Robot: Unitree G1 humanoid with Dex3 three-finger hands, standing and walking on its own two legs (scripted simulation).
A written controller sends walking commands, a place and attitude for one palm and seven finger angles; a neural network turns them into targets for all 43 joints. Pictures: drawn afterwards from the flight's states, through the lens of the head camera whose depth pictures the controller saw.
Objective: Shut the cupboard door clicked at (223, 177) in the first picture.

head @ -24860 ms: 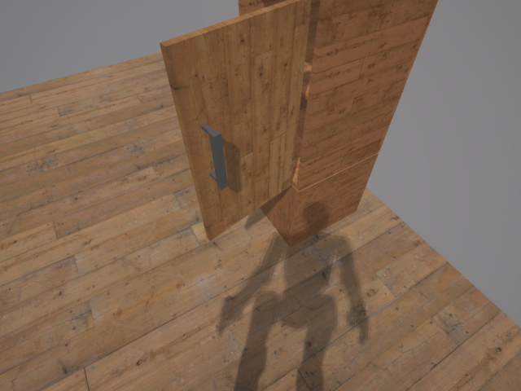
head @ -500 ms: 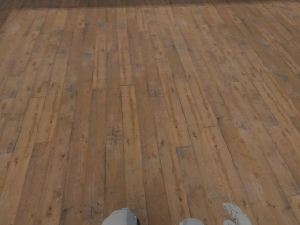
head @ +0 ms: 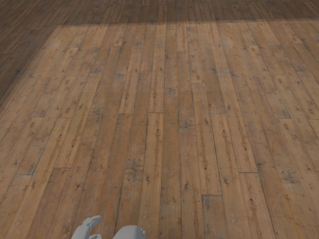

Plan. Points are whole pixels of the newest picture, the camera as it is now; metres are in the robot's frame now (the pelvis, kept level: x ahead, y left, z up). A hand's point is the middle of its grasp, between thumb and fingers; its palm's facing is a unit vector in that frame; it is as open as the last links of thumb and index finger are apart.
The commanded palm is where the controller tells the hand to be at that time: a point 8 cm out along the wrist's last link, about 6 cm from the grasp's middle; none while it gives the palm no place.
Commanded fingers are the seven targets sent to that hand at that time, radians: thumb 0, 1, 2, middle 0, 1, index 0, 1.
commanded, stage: turn to face it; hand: left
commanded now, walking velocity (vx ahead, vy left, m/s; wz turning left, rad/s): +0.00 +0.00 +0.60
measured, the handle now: out of the picture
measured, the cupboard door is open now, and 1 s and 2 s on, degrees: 73 73 73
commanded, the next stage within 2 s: none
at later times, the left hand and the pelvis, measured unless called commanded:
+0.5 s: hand out of the picture +0.07 +0.22 -0.17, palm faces +0.08 -0.98 -0.19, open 7.4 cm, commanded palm none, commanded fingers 0.00 0.90 0.90 -0.20 -0.30 -0.20 -0.30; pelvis +0.07 +0.04 +0.00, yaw -2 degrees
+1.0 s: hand (94, 200) +0.26 +0.23 -0.18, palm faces -0.28 -0.93 -0.22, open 7.4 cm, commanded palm none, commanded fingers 0.00 0.90 0.90 -0.20 -0.30 -0.20 -0.30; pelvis +0.11 +0.05 -0.01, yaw -19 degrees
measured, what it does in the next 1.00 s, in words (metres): walks ahead, turning right: left foot, then right foot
